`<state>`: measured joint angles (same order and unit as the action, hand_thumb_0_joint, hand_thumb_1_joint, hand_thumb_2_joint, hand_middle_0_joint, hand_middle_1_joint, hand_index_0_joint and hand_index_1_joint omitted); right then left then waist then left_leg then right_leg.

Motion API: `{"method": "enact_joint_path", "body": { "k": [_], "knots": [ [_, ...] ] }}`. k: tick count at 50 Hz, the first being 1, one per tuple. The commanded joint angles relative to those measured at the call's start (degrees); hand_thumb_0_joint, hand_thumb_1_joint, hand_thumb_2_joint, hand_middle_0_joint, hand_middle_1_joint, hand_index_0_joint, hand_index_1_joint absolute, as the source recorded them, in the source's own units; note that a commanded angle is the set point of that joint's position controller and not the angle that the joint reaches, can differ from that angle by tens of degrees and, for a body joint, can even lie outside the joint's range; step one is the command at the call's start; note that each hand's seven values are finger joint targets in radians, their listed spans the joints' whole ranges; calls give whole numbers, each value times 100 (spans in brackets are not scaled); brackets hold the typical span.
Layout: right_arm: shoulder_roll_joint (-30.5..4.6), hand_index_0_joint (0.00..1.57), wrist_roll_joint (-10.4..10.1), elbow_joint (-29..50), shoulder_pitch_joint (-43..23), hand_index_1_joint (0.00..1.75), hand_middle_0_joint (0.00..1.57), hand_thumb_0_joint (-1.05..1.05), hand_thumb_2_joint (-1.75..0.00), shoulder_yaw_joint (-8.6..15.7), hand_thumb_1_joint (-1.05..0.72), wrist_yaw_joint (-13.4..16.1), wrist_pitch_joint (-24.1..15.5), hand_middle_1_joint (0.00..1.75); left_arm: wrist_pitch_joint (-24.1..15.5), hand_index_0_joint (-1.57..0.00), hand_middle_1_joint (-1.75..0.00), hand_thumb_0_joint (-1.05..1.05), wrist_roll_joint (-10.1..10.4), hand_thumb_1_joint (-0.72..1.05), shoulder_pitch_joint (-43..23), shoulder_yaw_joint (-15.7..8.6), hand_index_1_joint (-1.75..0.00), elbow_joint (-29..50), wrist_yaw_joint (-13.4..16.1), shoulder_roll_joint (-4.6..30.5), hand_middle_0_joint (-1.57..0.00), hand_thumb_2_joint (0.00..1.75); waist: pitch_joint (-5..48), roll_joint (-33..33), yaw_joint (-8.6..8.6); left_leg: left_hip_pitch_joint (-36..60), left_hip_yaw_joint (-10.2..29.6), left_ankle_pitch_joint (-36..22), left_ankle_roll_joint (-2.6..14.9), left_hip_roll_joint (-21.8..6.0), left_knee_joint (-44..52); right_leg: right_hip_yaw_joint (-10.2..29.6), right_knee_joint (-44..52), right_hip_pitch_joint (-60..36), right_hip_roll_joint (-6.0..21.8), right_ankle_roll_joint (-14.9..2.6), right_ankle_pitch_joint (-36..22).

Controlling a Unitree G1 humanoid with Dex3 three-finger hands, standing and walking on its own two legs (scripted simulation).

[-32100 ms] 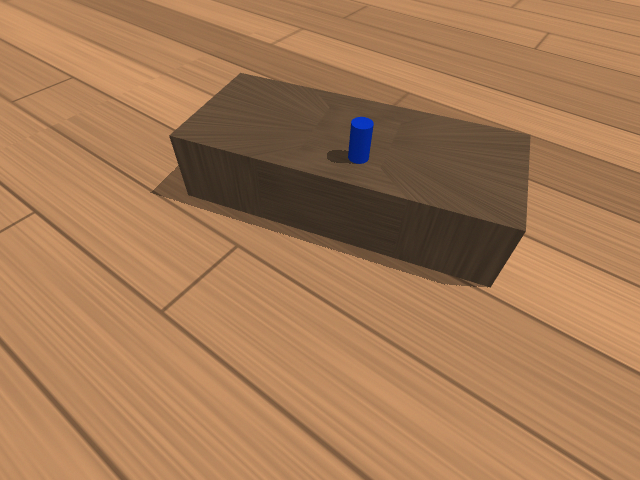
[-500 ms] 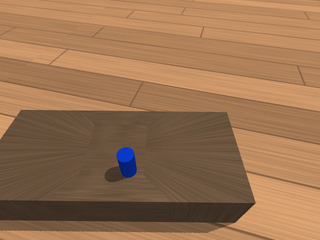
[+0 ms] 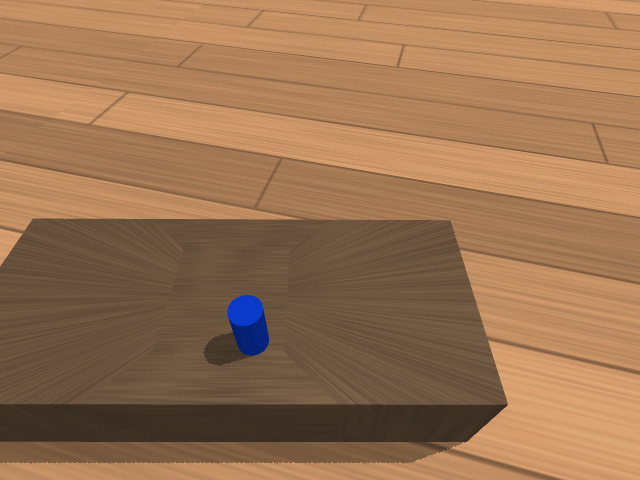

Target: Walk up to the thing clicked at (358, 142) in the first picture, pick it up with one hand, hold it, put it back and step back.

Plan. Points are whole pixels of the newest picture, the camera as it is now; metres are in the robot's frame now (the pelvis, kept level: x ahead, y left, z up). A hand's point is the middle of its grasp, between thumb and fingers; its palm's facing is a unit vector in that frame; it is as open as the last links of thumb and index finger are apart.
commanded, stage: stand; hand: left
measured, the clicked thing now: (249, 326) +0.52 +0.18 -0.37
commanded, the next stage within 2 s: step back in 0.90 s
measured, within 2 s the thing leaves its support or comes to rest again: neither
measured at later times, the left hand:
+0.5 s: hand out of the picture +0.06 +0.25 -0.16, palm faces -0.01 -0.94 -0.35, open 7.4 cm
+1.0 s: hand out of the picture +0.07 +0.26 -0.16, palm faces +0.01 -0.93 -0.36, open 7.4 cm
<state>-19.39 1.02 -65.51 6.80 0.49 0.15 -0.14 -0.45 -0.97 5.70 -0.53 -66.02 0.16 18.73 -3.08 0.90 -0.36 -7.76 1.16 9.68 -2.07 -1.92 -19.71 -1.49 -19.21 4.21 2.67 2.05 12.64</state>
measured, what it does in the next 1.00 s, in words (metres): stands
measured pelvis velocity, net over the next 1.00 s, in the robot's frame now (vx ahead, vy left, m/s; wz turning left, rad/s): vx -0.01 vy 0.00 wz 0.00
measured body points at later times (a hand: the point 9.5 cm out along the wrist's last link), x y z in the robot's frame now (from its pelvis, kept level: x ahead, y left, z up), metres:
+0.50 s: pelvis +0.00 +0.00 +0.00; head +0.01 -0.01 +0.45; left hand +0.07 +0.30 -0.13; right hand +0.07 -0.30 -0.14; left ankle +0.01 +0.14 -0.75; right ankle -0.02 -0.14 -0.75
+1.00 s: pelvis -0.01 +0.00 -0.01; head +0.02 -0.01 +0.44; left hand +0.07 +0.31 -0.13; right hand +0.07 -0.31 -0.14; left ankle +0.01 +0.14 -0.75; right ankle -0.02 -0.14 -0.75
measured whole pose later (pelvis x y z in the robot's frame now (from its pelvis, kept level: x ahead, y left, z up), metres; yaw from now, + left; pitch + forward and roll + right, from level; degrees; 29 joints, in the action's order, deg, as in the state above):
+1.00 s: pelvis -0.01 +0.00 -0.01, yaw +0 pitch -2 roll +0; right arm -20.9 -0.3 -62.4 5.0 1.5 -0.8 1.1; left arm 0.4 0.4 5.8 -2.4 -61.8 -0.2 20.2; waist -5.7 1.3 0.4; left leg -12.8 1.8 11.2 -1.8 -2.6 -25.9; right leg -1.7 -24.6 8.8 1.9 1.3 14.0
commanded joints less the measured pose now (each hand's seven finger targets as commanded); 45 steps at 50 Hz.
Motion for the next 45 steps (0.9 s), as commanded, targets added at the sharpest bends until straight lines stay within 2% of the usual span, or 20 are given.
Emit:
{"method": "enact_joint_path", "body": {
  "k": [1,4,9,11,19,22,24,25,28,30,33,35,36,44,45],
  "knots": [
    [-1174,20,-12,319,-178,30,20,0,-90,223,-90,91,-132,30,-119,-20,-30,0,5,90,-116,-252,-30,305,115,1203,-20,90,485,-81,-2,208,329,-1321,270,-527,163,324,245,-76,508,-227,-1234],
    [-1200,20,-11,305,-150,30,20,0,-90,224,-90,95,-128,30,-112,-20,-30,0,6,90,-123,-260,-30,310,106,1218,-20,90,398,-52,25,185,318,-1048,260,-504,232,338,324,21,503,-216,-989],
    [-1189,20,-17,307,-178,30,20,0,-90,220,-90,88,-142,30,-130,-20,-30,0,21,90,-146,-267,-30,341,102,1249,-20,90,515,-90,31,326,315,-1398,248,-538,175,346,261,-38,518,-219,-1339],
    [-1182,20,-11,301,-185,30,20,0,-90,213,-90,87,-129,30,-115,-20,-30,0,23,90,-166,-262,-30,337,99,1231,-20,90,424,-70,37,192,299,-1129,227,-518,237,341,300,-36,505,-222,-1068],
    [-1169,20,-17,310,-252,30,20,0,-90,213,-90,62,-121,30,-120,-20,-30,0,1,90,-125,-251,-30,368,87,1263,-20,90,295,-111,43,209,345,-766,242,-531,314,343,417,198,486,-236,-656],
    [-1191,20,-14,317,-241,30,20,0,-90,226,-90,60,-128,30,-134,-20,-30,0,5,90,-136,-257,-30,412,88,1290,-20,90,449,-109,54,277,317,-1010,241,-544,245,379,378,91,517,-250,-937],
    [-1187,20,-15,295,-225,30,20,0,-90,215,-90,59,-124,30,-132,-20,-30,0,11,90,-116,-247,-30,408,85,1274,-20,90,360,-27,52,155,310,-807,235,-519,306,376,396,84,506,-232,-791],
    [-1171,20,-17,302,-230,30,20,0,-90,214,-90,52,-122,30,-141,-20,-30,0,10,90,-102,-242,-30,415,88,1273,-20,90,385,-121,43,157,327,-939,243,-540,268,367,375,33,519,-244,-911],
    [-1183,20,-15,291,-228,30,20,0,-90,217,-90,55,-115,30,-122,-20,-30,0,18,90,-91,-243,-30,403,77,1277,-20,90,337,-75,43,146,334,-698,239,-530,339,361,396,126,494,-258,-598],
    [-1202,20,-24,280,-232,30,20,0,-90,210,-90,48,-127,30,-127,-20,-30,0,24,90,-74,-226,-30,404,67,1251,-20,90,355,-32,39,160,337,-823,243,-535,329,372,364,107,499,-265,-741],
    [-1202,20,-17,274,-192,30,20,0,-90,209,-90,38,-119,30,-118,-20,-30,0,20,90,-45,-236,-30,388,64,1266,-20,90,272,-54,41,70,342,-432,245,-508,389,367,399,166,487,-258,-441],
    [-1185,20,-25,277,-176,30,20,0,-90,203,-90,36,-123,30,-122,-20,-30,0,26,90,-66,-247,-30,391,61,1299,-20,90,230,-118,59,51,360,-471,243,-501,414,380,407,205,490,-267,-444],
    [-1224,20,-17,307,-209,30,20,0,-90,218,-90,38,-135,30,-130,-20,-30,0,18,90,-48,-250,-30,416,61,1301,-20,90,354,-95,32,173,364,-682,267,-547,354,381,363,161,503,-277,-594],
    [-1204,20,-25,318,-147,30,20,0,-90,207,-90,43,-140,30,-139,-20,-30,0,32,90,-56,-245,-30,454,64,1310,-20,90,458,-161,53,242,320,-1103,242,-555,249,382,277,82,522,-272,-1017],
    [-1533,20,-104,504,-399,30,20,0,-90,330,-90,0,-45,30,-67,-20,-30,0,170,90,-8,-515,-30,583,79,1707,-20,90,-123,-104,30,-182,407,-1953,418,-449,-381,478,-208,533,429,-310,-1968]
  ]
}}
